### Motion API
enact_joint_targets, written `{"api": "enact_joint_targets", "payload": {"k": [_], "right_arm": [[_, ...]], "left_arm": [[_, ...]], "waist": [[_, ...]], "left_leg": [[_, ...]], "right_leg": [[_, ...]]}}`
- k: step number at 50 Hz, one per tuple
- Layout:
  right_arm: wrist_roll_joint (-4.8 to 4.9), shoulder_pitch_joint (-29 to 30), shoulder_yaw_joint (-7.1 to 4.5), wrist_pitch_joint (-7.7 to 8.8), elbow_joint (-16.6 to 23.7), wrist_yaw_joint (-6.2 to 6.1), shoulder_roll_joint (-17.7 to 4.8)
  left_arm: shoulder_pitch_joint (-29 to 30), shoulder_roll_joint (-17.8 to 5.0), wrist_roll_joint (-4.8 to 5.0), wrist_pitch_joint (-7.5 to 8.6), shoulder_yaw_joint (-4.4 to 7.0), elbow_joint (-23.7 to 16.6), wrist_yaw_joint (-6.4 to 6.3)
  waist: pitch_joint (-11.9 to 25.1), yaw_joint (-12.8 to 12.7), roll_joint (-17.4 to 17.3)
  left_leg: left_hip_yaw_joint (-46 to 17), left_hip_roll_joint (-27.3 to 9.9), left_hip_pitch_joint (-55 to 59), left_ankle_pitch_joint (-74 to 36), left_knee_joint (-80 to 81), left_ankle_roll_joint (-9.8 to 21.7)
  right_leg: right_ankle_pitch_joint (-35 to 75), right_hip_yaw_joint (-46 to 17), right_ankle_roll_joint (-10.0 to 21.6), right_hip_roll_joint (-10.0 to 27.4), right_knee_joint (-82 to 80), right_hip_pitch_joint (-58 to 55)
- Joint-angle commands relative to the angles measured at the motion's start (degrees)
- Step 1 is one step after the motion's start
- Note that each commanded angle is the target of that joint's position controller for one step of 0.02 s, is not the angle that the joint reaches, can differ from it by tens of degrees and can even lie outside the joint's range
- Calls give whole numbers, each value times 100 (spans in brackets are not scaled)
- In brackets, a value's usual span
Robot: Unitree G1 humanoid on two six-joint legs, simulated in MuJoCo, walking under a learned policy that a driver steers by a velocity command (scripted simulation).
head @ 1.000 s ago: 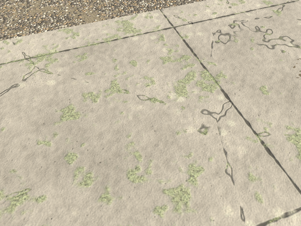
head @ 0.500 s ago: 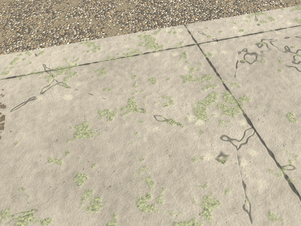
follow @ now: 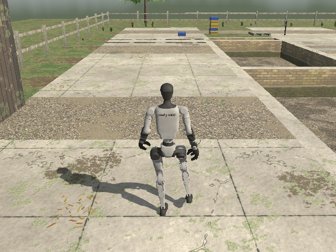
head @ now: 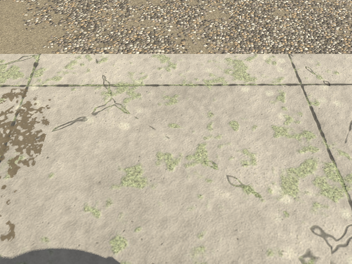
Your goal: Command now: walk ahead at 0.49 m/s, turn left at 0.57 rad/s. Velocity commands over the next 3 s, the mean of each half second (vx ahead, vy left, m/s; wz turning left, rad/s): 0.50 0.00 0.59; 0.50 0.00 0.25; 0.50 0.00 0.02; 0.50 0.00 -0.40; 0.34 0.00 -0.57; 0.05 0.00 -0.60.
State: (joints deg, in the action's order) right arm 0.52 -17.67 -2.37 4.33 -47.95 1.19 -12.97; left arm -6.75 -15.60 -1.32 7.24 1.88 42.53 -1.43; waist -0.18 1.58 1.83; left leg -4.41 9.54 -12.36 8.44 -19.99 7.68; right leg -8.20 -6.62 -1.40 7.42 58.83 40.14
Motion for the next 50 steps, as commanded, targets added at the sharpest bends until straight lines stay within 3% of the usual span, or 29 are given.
{"api": "enact_joint_targets", "payload": {"k": [1,3,7,9,11,12,13,14,15,16,17,18,20,23,27,30,33,35,36,37,38,39,40,41,42,43,44,46,50], "right_arm": [[61,18,-228,63,455,-140,-916],[101,-183,-244,25,451,-162,-949],[129,-411,-249,-50,451,-190,-942],[98,-327,-261,-96,506,-219,-974],[67,-96,-206,-122,625,-217,-826],[-3,22,-86,-83,752,-178,-508],[128,-675,7,-8,896,-163,-226],[201,-847,-55,19,845,-161,-720],[202,-388,-156,-28,838,-154,-1097],[127,-39,-169,-72,907,-160,-1068],[68,157,-181,-76,985,-149,-960],[75,170,-200,-103,1016,-127,-861],[118,72,-168,-179,1050,-93,-613],[72,337,-160,-232,1225,-98,-539],[62,874,-112,-166,1362,-20,-428],[58,1495,-43,-91,1526,86,-311],[95,1927,-36,-53,1747,172,-363],[74,1914,-78,-34,1816,201,-488],[51,1641,-142,-25,1770,192,-615],[26,911,-261,-20,1562,165,-810],[7,-18,-429,-39,1283,93,-1156],[-96,-877,-586,-72,1170,-6,-1828],[-18,-953,-523,-64,1130,-7,-1776],[-22,-742,-393,-37,1113,27,-1365],[1,-367,-322,-24,1115,36,-1152],[2,43,-258,-2,1121,65,-957],[-21,324,-204,33,1149,88,-758],[-41,484,-216,112,1100,99,-736],[-54,215,-258,193,806,10,-893]], "left_arm": [[165,-230,-5,-40,55,-402,-73],[598,-202,71,-19,32,-551,-42],[995,-435,155,104,89,-779,104],[858,-583,169,177,157,-793,165],[-48,-782,141,233,282,-591,134],[-967,-1090,58,240,375,-495,81],[-1668,-1517,-35,150,497,-356,60],[-1649,-1099,87,103,436,-366,87],[-1389,-668,128,58,330,-453,71],[-1112,-576,118,5,286,-490,72],[-901,-513,102,-22,255,-456,89],[-783,-434,68,-19,219,-426,107],[-748,-423,95,19,235,-330,165],[-826,-615,99,57,316,-153,189],[-1015,-756,110,-8,345,60,161],[-1249,-870,191,-70,344,235,159],[-1485,-1012,290,-155,364,424,176],[-1494,-1106,333,-229,378,511,167],[-1447,-1184,343,-259,388,537,152],[-1373,-1200,349,-298,374,563,133],[-1416,-1071,303,-292,309,536,99],[-1661,-580,134,-204,125,272,123],[-1908,-353,175,-47,25,339,185],[-1414,-884,372,26,190,233,227],[-968,-849,427,36,177,75,224],[-820,-757,316,7,170,74,185],[-894,-752,221,-65,211,109,165],[-1201,-544,204,-215,192,206,181],[-672,-435,134,-314,185,11,128]], "waist": [[-40,-16,-459],[10,187,-603],[112,321,-695],[154,170,-846],[526,-328,-934],[1262,-749,-495],[2012,-559,1260],[1861,-540,1462],[1035,-654,706],[517,-585,175],[165,-462,39],[21,-320,156],[-19,-219,379],[-67,-206,284],[-84,-373,180],[-272,-582,143],[-449,-632,207],[-387,-486,324],[-175,-266,422],[268,182,396],[864,577,276],[1765,656,-880],[2578,460,-1559],[1917,542,-1021],[1127,390,-884],[662,158,-498],[460,-65,-571],[367,-313,-691],[-9,-278,-491]], "left_leg": [[-1110,-1174,-789,-754,726,736],[-1279,-1189,-463,-385,591,611],[-1947,-1479,319,-130,66,550],[-2263,-1592,520,-313,-268,486],[-2175,-1300,321,-829,-1030,260],[-1684,-984,-371,-497,-2511,27],[-759,-145,-2388,1688,-4244,-391],[-758,-596,-3321,2418,-5252,-467],[-749,-844,-3598,1888,-5632,-535],[-526,-1043,-3466,1410,-5631,-594],[-476,-1185,-3336,1088,-5377,-621],[-424,-1345,-3104,916,-5189,-620],[-195,-1440,-2864,726,-5055,-658],[-209,-1533,-3119,282,-4589,-752],[-103,-1506,-3053,-668,-3265,-723],[244,-1405,-2745,-990,-2283,-634],[433,-1337,-2656,-538,-1729,-487],[601,-1185,-2339,14,-1437,-295],[735,-1007,-1797,152,-1252,-175],[912,-777,-708,-149,-902,-14],[705,-859,863,-448,-983,154],[-1585,-2433,3207,-526,-1103,850],[-3877,-3330,3769,-73,-88,1470],[-3268,-3109,3230,108,62,1178],[-2304,-2846,2349,-179,118,943],[-1699,-2559,1487,-576,280,787],[-1283,-2330,892,-834,475,682],[-951,-2180,274,-957,871,730],[-456,-2122,179,-1444,1168,764]], "right_leg": [[975,378,-157,-343,-1325,-627],[1210,353,-169,-531,-2167,-704],[958,173,-72,-713,-2959,-849],[479,157,81,-790,-3184,-1239],[399,233,401,-711,-3564,-2612],[262,-512,818,177,-3438,-4127],[-666,-2874,1760,1468,-3725,-6126],[-1843,-4006,1851,1864,-4030,-6125],[-1939,-3179,1575,1631,-4125,-5422],[-1269,-2288,1345,1333,-4213,-4675],[-643,-1723,1241,1044,-4391,-4073],[-229,-1222,1141,818,-4551,-3663],[310,-541,1162,605,-4799,-3275],[1140,38,1283,646,-4937,-3313],[1498,616,1204,597,-4936,-3574],[1278,855,1162,612,-4954,-3659],[1324,807,1140,842,-4866,-4055],[2121,834,1071,954,-4551,-4337],[3091,934,998,918,-4135,-4392],[3956,1183,867,736,-3269,-4251],[3721,1391,661,483,-2067,-3466],[1144,1526,307,-130,224,-1261],[-2469,559,210,-800,1589,-107],[-2257,143,283,-457,1956,452],[-1780,324,335,-218,1756,562],[-1333,382,308,-15,1358,346],[-1035,338,282,136,1029,-16],[-671,355,194,179,818,-506],[195,354,2,182,-71,-22]]}}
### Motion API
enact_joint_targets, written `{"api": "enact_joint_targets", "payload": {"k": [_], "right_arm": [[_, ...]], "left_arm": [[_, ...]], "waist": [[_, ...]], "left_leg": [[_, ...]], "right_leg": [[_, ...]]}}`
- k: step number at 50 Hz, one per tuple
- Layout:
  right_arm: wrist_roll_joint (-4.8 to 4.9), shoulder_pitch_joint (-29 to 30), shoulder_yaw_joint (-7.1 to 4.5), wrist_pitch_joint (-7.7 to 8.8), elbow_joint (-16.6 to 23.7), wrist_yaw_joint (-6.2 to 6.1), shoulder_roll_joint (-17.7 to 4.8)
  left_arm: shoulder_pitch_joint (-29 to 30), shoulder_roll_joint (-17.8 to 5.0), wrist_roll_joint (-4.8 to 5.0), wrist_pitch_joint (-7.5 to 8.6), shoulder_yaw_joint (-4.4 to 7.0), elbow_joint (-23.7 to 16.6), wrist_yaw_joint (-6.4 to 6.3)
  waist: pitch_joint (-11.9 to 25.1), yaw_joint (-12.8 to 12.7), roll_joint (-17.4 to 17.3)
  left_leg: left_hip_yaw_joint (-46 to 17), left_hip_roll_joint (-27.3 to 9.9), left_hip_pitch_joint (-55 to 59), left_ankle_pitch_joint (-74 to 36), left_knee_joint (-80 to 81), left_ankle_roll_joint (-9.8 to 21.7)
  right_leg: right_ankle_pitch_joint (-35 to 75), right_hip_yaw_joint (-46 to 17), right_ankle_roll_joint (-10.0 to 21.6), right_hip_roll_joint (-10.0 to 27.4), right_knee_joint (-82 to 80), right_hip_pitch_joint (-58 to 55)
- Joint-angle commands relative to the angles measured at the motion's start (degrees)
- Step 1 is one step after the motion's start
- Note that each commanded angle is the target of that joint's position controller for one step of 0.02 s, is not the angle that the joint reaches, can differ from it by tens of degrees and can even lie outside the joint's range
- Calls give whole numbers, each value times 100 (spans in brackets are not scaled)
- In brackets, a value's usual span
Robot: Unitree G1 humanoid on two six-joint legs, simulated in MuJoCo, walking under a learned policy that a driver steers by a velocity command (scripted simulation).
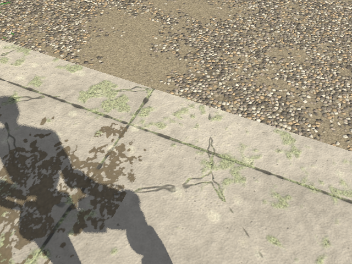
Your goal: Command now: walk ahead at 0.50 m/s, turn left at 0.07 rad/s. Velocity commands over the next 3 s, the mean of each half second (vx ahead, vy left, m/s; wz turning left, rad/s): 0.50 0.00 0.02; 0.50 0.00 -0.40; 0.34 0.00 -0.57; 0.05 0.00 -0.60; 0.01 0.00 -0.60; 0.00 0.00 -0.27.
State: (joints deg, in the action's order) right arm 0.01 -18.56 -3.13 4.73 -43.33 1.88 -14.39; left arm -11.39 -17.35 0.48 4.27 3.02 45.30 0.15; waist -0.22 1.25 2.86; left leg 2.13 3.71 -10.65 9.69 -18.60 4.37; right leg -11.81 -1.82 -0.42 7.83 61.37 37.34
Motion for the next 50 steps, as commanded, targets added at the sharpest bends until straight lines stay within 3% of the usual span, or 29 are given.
{"api": "enact_joint_targets", "payload": {"k": [1,5,8,10,13,14,15,16,17,18,19,20,21,22,25,28,31,35,38,40,41,42,43,44,45,46,47,48,50], "right_arm": [[8,212,-181,135,280,-91,-762],[50,-95,-201,70,77,-168,-925],[97,-384,-225,22,-125,-182,-1032],[121,-448,-243,-23,-232,-203,-1070],[127,-317,-276,-98,-301,-234,-1173],[116,-203,-266,-133,-297,-241,-1173],[66,-220,-192,-148,-266,-256,-1001],[-4,-768,-20,-79,-99,-238,-484],[50,-985,67,43,-197,-196,-274],[179,-550,-81,132,-142,-154,-879],[244,-15,-88,172,14,-140,-943],[168,263,-78,164,74,-161,-868],[86,292,-119,108,63,-189,-846],[78,140,-119,37,13,-194,-751],[-10,162,-98,-66,41,-247,-554],[-45,832,-73,-27,247,-258,-479],[-7,1433,-36,47,360,-200,-375],[69,2095,-32,151,538,-91,-432],[93,2004,-109,240,552,-46,-678],[74,1202,-233,282,320,-86,-899],[-23,374,-332,310,192,-137,-1176],[-99,-324,-464,259,108,-178,-1700],[-62,-509,-424,207,14,-140,-1524],[-19,-165,-289,203,96,-135,-1025],[-3,161,-214,182,128,-137,-793],[-13,490,-154,166,117,-127,-626],[-35,694,-119,166,93,-127,-506],[-56,788,-130,180,57,-130,-531],[-64,787,-184,238,-35,-138,-642]], "left_arm": [[-26,-222,-51,-4,59,-317,-21],[744,-65,-7,77,-19,-508,88],[1214,-99,34,118,-34,-699,184],[1355,-164,40,147,-25,-815,253],[974,-349,22,186,43,-779,292],[394,-487,3,188,132,-619,263],[-536,-780,-19,183,265,-364,207],[-1315,-1372,-149,176,393,-278,158],[-1564,-1218,-51,148,357,-169,191],[-1285,-839,11,145,233,-224,189],[-899,-668,5,124,179,-299,166],[-516,-558,-33,117,137,-333,173],[-283,-388,-81,143,86,-370,186],[-178,-346,-110,166,71,-369,198],[-285,-490,-43,232,117,-256,188],[-531,-620,-8,173,174,-145,76],[-774,-710,49,106,210,-56,-3],[-1153,-755,103,10,241,81,-51],[-1080,-833,106,-61,293,62,-104],[-975,-688,79,-105,256,11,-113],[-888,-370,22,-97,143,-104,-93],[-1301,99,-1,-26,9,-309,-95],[-1536,-77,148,44,18,-390,-87],[-1223,-617,224,30,163,-344,-93],[-870,-675,191,-8,199,-397,-90],[-736,-593,145,-52,209,-421,-86],[-685,-517,115,-108,235,-448,-67],[-726,-398,125,-168,227,-471,-37],[-661,-239,118,-252,206,-562,-16]], "waist": [[-52,-186,-587],[-244,123,-609],[-379,305,-617],[-418,290,-652],[-161,5,-789],[196,-333,-762],[851,-706,-594],[1861,-676,517],[2442,-659,1513],[1761,-745,896],[1076,-659,483],[571,-475,50],[359,-286,59],[302,-137,174],[159,-7,103],[-30,-153,-3],[-113,-354,75],[-206,-570,159],[-136,-392,314],[235,35,332],[923,416,9],[1738,416,-1333],[2000,348,-2223],[1225,381,-1435],[721,308,-1054],[381,153,-876],[151,18,-979],[54,-76,-1080],[-11,-129,-938]], "left_leg": [[-999,-1494,94,-1576,1038,1037],[-705,-1407,290,-1157,1074,828],[-775,-1607,714,-930,913,800],[-852,-1783,1081,-1054,702,726],[-843,-1829,1379,-2205,126,537],[-649,-1613,1311,-3144,-582,416],[-390,-1280,770,-3187,-1791,232],[-93,-616,-1221,-1213,-4073,-146],[-620,57,-2616,2206,-5400,-315],[-1016,-323,-3259,2101,-5932,-231],[-817,-623,-3397,1628,-5837,-159],[-675,-871,-3218,1160,-5427,-163],[-698,-1062,-2898,860,-5043,-170],[-700,-1131,-2570,683,-4878,-198],[-590,-1132,-2474,361,-4298,-371],[-584,-1077,-2778,-485,-3165,-545],[-524,-846,-2460,-1266,-1994,-623],[-523,-622,-2152,-1327,-1231,-638],[-614,-569,-1678,-846,-845,-506],[-459,-511,-474,-575,-544,-293],[-978,-1134,893,-496,-695,18],[-2819,-2441,2968,-148,-602,639],[-4495,-2938,3230,1035,2,1095],[-3827,-2707,2562,1491,140,866],[-2948,-2455,1842,1182,227,651],[-2365,-2187,1212,703,413,556],[-1894,-1996,767,318,595,492],[-1535,-1901,444,55,762,469],[-1037,-1876,267,-551,958,571]], "right_leg": [[869,-119,-103,123,-676,341],[1806,61,-35,-107,-2117,161],[1709,96,53,-229,-2655,183],[1362,65,197,-278,-2907,230],[757,261,448,-517,-3162,-517],[775,469,584,-734,-3312,-1364],[1014,337,786,-604,-3172,-2793],[843,-1784,1531,878,-3141,-5108],[-73,-4031,2091,1531,-4171,-6009],[-711,-3647,1797,1382,-4354,-5563],[-593,-2803,1571,1177,-4414,-4763],[-97,-2192,1461,942,-4588,-3876],[330,-1793,1380,733,-4761,-3304],[539,-1554,1369,612,-4935,-2947],[1182,-1178,1539,454,-5247,-2570],[1310,-934,1486,334,-5364,-2695],[1099,-730,1299,149,-5294,-2683],[769,-1012,1266,280,-4961,-2908],[593,-1438,1127,444,-4542,-3140],[988,-1400,918,166,-3771,-2961],[742,-1122,718,-225,-2461,-2357],[-1007,-356,325,-1024,-459,-487],[-2328,-547,255,-992,731,653],[-1868,-744,258,-659,1205,964],[-1367,-589,246,-445,1185,905],[-976,-526,204,-282,966,694],[-714,-527,181,-133,728,495],[-536,-472,153,-55,635,254],[-231,-404,83,-25,524,230]]}}
Over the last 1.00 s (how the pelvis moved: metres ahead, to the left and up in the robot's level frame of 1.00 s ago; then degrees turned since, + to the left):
0.48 0.11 0.00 24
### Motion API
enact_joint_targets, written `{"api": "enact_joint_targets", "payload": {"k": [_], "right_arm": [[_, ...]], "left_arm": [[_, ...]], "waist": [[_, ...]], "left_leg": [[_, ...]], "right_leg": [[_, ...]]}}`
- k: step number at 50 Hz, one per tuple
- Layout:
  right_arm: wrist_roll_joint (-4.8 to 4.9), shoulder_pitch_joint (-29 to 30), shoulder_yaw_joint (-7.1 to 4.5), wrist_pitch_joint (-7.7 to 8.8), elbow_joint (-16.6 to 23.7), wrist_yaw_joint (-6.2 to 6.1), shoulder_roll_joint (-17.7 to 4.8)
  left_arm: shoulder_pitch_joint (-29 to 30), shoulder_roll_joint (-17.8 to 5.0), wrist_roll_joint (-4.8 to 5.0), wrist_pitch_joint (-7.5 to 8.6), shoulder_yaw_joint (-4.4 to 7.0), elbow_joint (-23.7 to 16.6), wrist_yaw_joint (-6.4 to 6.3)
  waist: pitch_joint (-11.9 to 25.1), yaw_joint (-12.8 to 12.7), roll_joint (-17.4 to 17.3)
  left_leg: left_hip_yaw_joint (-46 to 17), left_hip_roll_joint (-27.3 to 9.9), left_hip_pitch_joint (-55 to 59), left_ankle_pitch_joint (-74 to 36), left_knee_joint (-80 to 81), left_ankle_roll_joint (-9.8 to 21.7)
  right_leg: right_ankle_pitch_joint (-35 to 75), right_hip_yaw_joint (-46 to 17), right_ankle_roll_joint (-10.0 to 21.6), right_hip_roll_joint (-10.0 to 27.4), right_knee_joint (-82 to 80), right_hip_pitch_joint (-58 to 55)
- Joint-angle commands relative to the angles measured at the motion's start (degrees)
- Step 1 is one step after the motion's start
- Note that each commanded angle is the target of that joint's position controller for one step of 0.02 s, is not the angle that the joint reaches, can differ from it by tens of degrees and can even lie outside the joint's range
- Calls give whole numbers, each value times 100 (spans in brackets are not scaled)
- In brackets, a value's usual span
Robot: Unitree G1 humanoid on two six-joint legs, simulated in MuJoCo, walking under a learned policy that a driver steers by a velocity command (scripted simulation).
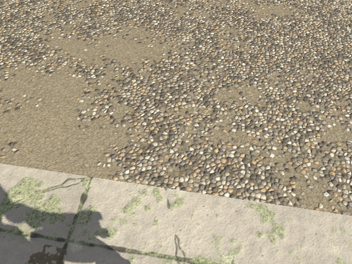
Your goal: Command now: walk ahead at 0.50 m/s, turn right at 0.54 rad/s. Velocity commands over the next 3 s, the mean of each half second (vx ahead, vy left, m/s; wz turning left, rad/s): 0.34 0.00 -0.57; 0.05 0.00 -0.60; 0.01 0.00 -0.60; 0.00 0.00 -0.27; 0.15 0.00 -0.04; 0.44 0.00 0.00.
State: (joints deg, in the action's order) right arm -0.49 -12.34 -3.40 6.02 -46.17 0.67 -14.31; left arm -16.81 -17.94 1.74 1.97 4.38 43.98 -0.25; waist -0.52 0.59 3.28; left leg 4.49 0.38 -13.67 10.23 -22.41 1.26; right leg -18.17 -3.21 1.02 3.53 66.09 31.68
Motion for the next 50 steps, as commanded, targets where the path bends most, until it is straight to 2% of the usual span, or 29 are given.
{"api": "enact_joint_targets", "payload": {"k": [1,4,8,11,13,14,15,16,17,18,19,20,21,22,23,25,28,31,34,37,40,41,42,43,44,45,46,47,50], "right_arm": [[-17,137,-184,127,199,-27,-720],[-17,32,-228,101,73,-72,-863],[33,-151,-269,12,-30,-120,-1064],[111,-188,-304,-128,-88,-160,-1215],[200,-142,-352,-216,-75,-201,-1371],[256,-80,-382,-253,-46,-224,-1446],[302,27,-380,-290,-6,-237,-1425],[252,-102,-318,-270,4,-224,-1249],[-184,-578,-84,-229,184,-151,-450],[-87,-989,-17,-136,281,-74,-654],[112,-298,-147,-112,308,-51,-1151],[171,91,-123,-127,480,-85,-1097],[79,121,-113,-183,393,-167,-1015],[24,95,-137,-264,408,-221,-1072],[18,28,-158,-347,409,-229,-1097],[-20,-95,-131,-429,379,-259,-937],[-47,116,-86,-494,441,-304,-808],[-6,433,-80,-563,540,-291,-793],[23,688,-81,-539,648,-261,-780],[52,738,-104,-439,713,-208,-815],[71,345,-166,-352,637,-129,-846],[6,168,-248,-350,614,-132,-1100],[-112,372,-361,-421,689,-173,-1641],[-247,269,-359,-445,690,-163,-1482],[-194,466,-283,-438,816,-186,-1206],[-116,674,-234,-453,872,-212,-989],[-36,787,-204,-474,916,-231,-884],[10,791,-180,-496,923,-251,-843],[-45,581,-209,-601,891,-300,-935]], "left_arm": [[-28,-159,-23,-46,69,-494,20],[313,-104,-35,-47,47,-661,61],[1080,15,-52,-1,-24,-928,220],[1419,-21,-99,-5,-11,-1167,325],[1243,-199,-130,-29,80,-1241,373],[903,-339,-140,-44,155,-1187,377],[184,-555,-139,-49,287,-1003,357],[-485,-898,-158,-78,447,-831,241],[-480,-1502,-158,-130,512,-859,89],[-253,-1611,-256,-48,449,-1250,150],[-172,-1173,-233,-26,362,-1324,217],[124,-970,-155,4,298,-1284,215],[385,-804,-93,-3,249,-1271,183],[596,-717,-111,-30,218,-1308,140],[703,-723,-190,-54,209,-1356,118],[785,-786,-251,-52,232,-1369,81],[701,-895,-188,-118,273,-1332,-34],[770,-877,-144,-241,265,-1378,-129],[750,-854,-166,-315,262,-1387,-154],[669,-835,-159,-365,266,-1386,-132],[792,-775,-65,-431,242,-1429,-139],[674,-616,-57,-443,197,-1442,-149],[331,-358,-66,-432,137,-1504,-129],[506,-753,-97,-358,251,-1568,-112],[415,-1095,-130,-341,371,-1453,-94],[332,-1075,-93,-391,401,-1298,-99],[256,-935,-96,-465,381,-1203,-123],[249,-777,-89,-521,337,-1188,-114],[660,-470,-10,-542,220,-1373,-74]], "waist": [[-12,-70,-876],[-82,3,-727],[-281,285,-634],[-413,312,-670],[-165,132,-869],[60,-72,-955],[414,-479,-843],[810,-804,-471],[1248,-244,1259],[2619,-171,1324],[2519,-568,237],[1761,-435,30],[1224,-234,-363],[999,-63,-234],[909,72,-108],[929,181,-30],[1029,115,30],[919,16,194],[702,-97,412],[705,-172,573],[725,87,588],[808,74,265],[734,-323,-1293],[597,-106,-2025],[573,-152,-1463],[500,-219,-1131],[429,-238,-1021],[359,-199,-1028],[280,28,-1276]], "left_leg": [[-1087,-1568,576,-845,1388,923],[-536,-1563,787,-1305,1436,927],[79,-1542,1001,-1336,1425,804],[421,-1586,1263,-2534,966,642],[550,-1614,1491,-3809,330,496],[596,-1576,1538,-4478,-219,416],[704,-1410,1403,-4600,-1172,272],[794,-1093,671,-3594,-2528,-39],[708,-433,-1303,1990,-4531,-379],[-535,258,-2356,3291,-6071,-537],[-1061,-52,-2561,2654,-6157,-433],[-951,-210,-2762,2101,-5777,-354],[-940,-424,-2662,1752,-5367,-387],[-981,-514,-2360,1542,-5033,-401],[-979,-510,-1994,1430,-4836,-391],[-884,-383,-1685,1315,-4351,-458],[-929,-238,-1709,998,-3657,-592],[-1027,-142,-1685,587,-3054,-627],[-1085,-29,-1542,548,-2446,-599],[-1087,92,-1249,802,-1827,-510],[-941,104,-364,139,-259,-281],[-1305,-497,304,-312,114,-62],[-2520,-1745,845,-1420,242,631],[-3431,-2416,661,-2089,482,1406],[-3084,-2372,606,-2197,356,1432],[-2478,-1982,551,-2118,232,1163],[-2056,-1700,596,-1989,160,966],[-1804,-1605,595,-2066,165,950],[-1226,-1395,798,-1907,310,998]], "right_leg": [[577,-285,-93,420,-94,888],[1268,-250,-140,408,-898,1055],[1975,158,-47,320,-2107,830],[1744,495,67,148,-2732,561],[1272,723,237,-120,-2906,86],[1070,848,358,-329,-3025,-360],[1389,932,525,-578,-3465,-1234],[2417,661,743,-595,-3854,-2508],[5351,-1169,1284,854,-3265,-4197],[4775,-3718,2558,2004,-3865,-5126],[4192,-3179,2261,1677,-4207,-4785],[3709,-2511,1967,1383,-4284,-4088],[3441,-2081,1705,1102,-4381,-3303],[3376,-1876,1628,969,-4507,-2641],[3321,-1759,1571,848,-4636,-2139],[3655,-1532,1560,706,-4670,-1690],[3297,-1525,1500,591,-4627,-1624],[1630,-1737,1292,408,-4721,-1488],[713,-2032,1190,313,-4747,-1418],[1077,-2373,1157,337,-4512,-1680],[1537,-2515,907,116,-4077,-1723],[888,-2275,638,-159,-3644,-1318],[-930,-1189,243,-990,-2538,-300],[-1869,-566,-67,-1213,-1200,395],[-1557,-644,-234,-897,-312,445],[-1226,-559,-343,-822,27,433],[-963,-484,-454,-763,303,505],[-772,-408,-541,-720,523,569],[-436,50,-669,-550,-154,569]]}}
Over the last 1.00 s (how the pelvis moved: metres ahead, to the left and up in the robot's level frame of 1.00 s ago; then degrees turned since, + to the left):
0.52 -0.03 0.00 -15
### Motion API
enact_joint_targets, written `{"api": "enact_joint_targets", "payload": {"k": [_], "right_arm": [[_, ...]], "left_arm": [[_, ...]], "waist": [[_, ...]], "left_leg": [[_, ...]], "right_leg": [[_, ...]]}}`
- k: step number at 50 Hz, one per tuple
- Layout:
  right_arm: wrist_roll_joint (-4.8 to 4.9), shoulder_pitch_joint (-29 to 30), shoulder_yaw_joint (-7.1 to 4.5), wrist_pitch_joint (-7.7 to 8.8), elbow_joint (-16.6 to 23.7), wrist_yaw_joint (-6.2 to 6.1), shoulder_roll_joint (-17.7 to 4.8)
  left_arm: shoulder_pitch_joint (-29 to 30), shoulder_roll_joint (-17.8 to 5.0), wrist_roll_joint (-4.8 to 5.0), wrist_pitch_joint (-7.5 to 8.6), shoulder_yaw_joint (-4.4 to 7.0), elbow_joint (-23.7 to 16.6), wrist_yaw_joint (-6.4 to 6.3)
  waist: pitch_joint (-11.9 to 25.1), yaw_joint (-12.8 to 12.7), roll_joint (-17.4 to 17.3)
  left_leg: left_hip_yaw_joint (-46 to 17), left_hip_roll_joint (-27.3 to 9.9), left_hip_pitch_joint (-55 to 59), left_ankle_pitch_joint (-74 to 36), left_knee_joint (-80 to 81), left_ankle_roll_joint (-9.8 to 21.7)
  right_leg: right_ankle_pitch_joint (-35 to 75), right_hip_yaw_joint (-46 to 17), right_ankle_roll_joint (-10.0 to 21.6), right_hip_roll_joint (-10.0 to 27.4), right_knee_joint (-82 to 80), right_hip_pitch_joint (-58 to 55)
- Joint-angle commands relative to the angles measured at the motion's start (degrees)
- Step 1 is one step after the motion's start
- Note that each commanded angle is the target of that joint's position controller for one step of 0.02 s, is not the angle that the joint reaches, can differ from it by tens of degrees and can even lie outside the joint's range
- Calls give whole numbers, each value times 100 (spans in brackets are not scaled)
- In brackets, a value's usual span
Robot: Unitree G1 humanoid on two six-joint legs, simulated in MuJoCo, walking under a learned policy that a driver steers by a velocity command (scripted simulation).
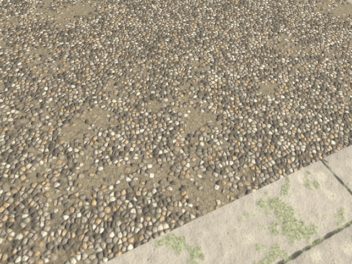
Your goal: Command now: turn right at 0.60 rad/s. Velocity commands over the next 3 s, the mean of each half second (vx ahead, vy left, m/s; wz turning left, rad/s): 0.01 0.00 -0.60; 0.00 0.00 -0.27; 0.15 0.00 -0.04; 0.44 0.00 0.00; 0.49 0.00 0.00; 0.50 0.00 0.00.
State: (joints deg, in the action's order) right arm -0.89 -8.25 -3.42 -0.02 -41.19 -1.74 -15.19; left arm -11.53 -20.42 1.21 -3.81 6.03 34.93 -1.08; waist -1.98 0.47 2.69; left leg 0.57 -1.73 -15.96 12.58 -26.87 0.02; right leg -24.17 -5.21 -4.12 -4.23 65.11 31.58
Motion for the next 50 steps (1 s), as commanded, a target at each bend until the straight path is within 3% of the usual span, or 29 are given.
{"api": "enact_joint_targets", "payload": {"k": [1,4,8,10,11,12,13,14,15,16,17,18,20,24,26,30,33,34,35,36,37,38,40,43,45,47,48,49,50], "right_arm": [[-12,77,-232,-25,376,-73,-910],[24,73,-325,-70,371,-48,-1148],[152,92,-388,-49,325,33,-1292],[265,201,-387,-39,289,39,-1260],[264,-56,-343,-20,171,54,-1066],[67,-207,-256,-11,207,86,-735],[-122,169,-166,18,575,56,-574],[-19,579,-255,45,643,5,-858],[91,606,-300,31,616,-7,-963],[82,465,-332,10,495,-42,-961],[33,399,-352,-15,440,-77,-998],[4,299,-357,-20,410,-68,-972],[41,155,-326,-3,376,-25,-836],[64,392,-242,17,466,9,-661],[76,449,-232,40,502,45,-664],[128,316,-230,88,498,130,-715],[113,37,-203,161,466,208,-600],[42,-47,-203,187,461,213,-636],[-80,-103,-240,194,542,186,-959],[-174,159,-243,168,521,178,-1158],[-152,249,-165,195,581,168,-837],[-107,278,-130,215,583,152,-754],[22,271,-157,222,530,108,-874],[60,376,-109,141,477,112,-744],[55,190,-98,60,416,125,-708],[123,115,-66,14,363,141,-682],[131,-93,-47,47,307,152,-644],[50,-224,-9,119,292,186,-593],[-35,-411,8,199,303,237,-547]], "left_arm": [[280,-181,38,42,29,-538,20],[429,-84,-9,54,-40,-653,92],[281,-233,2,11,24,-643,178],[-88,-208,-3,3,69,-503,211],[-306,-322,-18,8,132,-418,172],[-502,-853,-12,37,278,-450,93],[-439,-1365,-153,111,325,-613,76],[-605,-1090,-299,254,269,-570,122],[-352,-914,-279,344,183,-500,116],[-5,-763,-166,366,150,-498,77],[226,-619,-66,350,85,-524,43],[335,-576,-53,326,44,-540,3],[330,-552,-106,294,22,-536,-46],[200,-654,-81,258,64,-472,-92],[212,-722,-89,234,90,-475,-81],[295,-639,-109,194,36,-438,-6],[485,-497,-48,165,-45,-402,0],[387,-374,-47,177,-88,-358,-12],[144,-142,-154,210,-161,-336,-20],[-116,-123,-138,255,-143,-320,-20],[59,-412,-211,282,-76,-309,-46],[237,-604,-155,277,11,-297,-58],[235,-495,-123,198,43,-175,-86],[111,51,-98,164,-126,-16,-37],[228,188,-70,197,-185,29,-12],[5,141,-67,210,-167,196,14],[27,11,-118,212,-155,208,20],[43,-278,-171,211,-115,134,-10],[115,-575,-183,195,-45,188,-30]], "waist": [[478,135,-1294],[643,222,-1424],[668,164,-1501],[678,-100,-1368],[724,-150,-1034],[767,-80,339],[689,-105,1634],[1062,-529,1041],[808,-338,775],[660,-163,509],[594,-85,484],[632,-2,519],[774,46,488],[697,-103,537],[651,-151,599],[712,-212,663],[729,25,594],[727,69,438],[859,-87,-323],[598,-462,-1434],[591,-245,-1557],[491,-136,-1402],[418,-91,-1150],[450,-145,-1093],[576,16,-1292],[641,-108,-1260],[658,-50,-1134],[756,48,-725],[741,324,34]], "left_leg": [[-786,-1255,1184,-2159,751,1168],[-541,-1433,1140,-2184,723,1208],[-407,-1627,1022,-2035,567,1125],[-160,-1541,776,-1752,142,832],[127,-1353,342,-1251,-342,482],[730,-798,-887,330,-1776,-91],[551,15,-2406,2606,-3101,-481],[-262,8,-2397,2653,-3974,-457],[-411,-96,-2429,2171,-4165,-367],[-453,-158,-2419,1659,-4020,-339],[-473,-167,-2362,1327,-3885,-365],[-423,-71,-2109,1058,-3951,-414],[-376,68,-1867,738,-3783,-475],[-455,194,-1675,619,-2520,-522],[-501,262,-1415,725,-2073,-498],[-414,270,-780,887,-1438,-394],[-292,273,16,120,-60,-204],[-422,86,512,-648,503,-80],[-1199,-777,1024,-1576,670,205],[-2027,-1467,757,-2261,737,987],[-2448,-1839,442,-2023,935,1522],[-2357,-1735,504,-1824,945,1551],[-2015,-1495,717,-1700,838,1361],[-1246,-983,702,-2158,604,1080],[-1105,-856,844,-2375,449,1073],[-1028,-754,814,-2201,286,939],[-1050,-708,656,-1884,298,732],[-947,-601,344,-1335,207,427],[-534,-206,200,-651,204,157]], "right_leg": [[158,304,-182,310,-365,536],[65,520,-113,514,-1335,-147],[284,805,140,482,-2453,-870],[1104,984,438,337,-3631,-1590],[1664,813,634,278,-4155,-2278],[3310,-691,1032,1300,-4460,-3252],[4759,-2457,2189,2595,-4343,-3363],[4212,-2485,2568,2639,-4526,-3077],[3686,-1953,2254,2266,-4554,-2892],[3234,-1576,1895,1913,-4529,-2736],[3225,-1419,1720,1755,-4511,-2608],[3449,-1291,1688,1618,-4502,-2402],[3421,-1213,1706,1483,-4496,-2341],[2723,-1503,1702,1390,-4435,-2411],[2395,-1754,1735,1391,-4407,-2259],[2639,-2041,1733,1424,-4203,-2105],[2769,-2087,1500,1212,-3926,-1986],[2328,-2001,1245,1031,-3838,-1762],[1311,-1531,875,624,-3203,-1384],[-149,-644,539,-102,-2746,-915],[-819,-477,262,82,-2155,-998],[-860,-431,132,162,-1610,-865],[-750,-423,-67,232,-1007,-542],[-462,-30,-181,387,-1812,-961],[-58,206,-174,391,-2772,-1363],[1178,404,-52,309,-4238,-2022],[1740,237,68,392,-4554,-2407],[2627,-191,234,793,-4381,-2828],[2694,-331,514,949,-3939,-2726]]}}
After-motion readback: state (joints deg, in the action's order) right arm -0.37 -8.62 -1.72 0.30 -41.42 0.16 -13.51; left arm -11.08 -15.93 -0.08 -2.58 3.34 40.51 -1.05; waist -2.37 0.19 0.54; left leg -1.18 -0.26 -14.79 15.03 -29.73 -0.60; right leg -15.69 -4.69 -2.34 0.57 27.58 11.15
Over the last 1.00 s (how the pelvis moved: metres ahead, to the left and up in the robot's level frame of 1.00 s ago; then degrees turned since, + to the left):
0.27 -0.04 0.00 -36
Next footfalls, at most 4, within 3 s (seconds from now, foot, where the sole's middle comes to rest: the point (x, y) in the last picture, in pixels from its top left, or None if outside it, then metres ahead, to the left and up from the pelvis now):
0.24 right None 0.02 -0.15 -0.78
0.70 left None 0.09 0.06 -0.78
0.98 right None -0.05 -0.17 -0.78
1.86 right None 0.31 -0.32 -0.78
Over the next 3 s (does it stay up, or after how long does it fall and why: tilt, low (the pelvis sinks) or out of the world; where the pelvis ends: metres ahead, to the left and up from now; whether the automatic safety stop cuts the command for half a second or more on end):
stays up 0.77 -0.42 -0.02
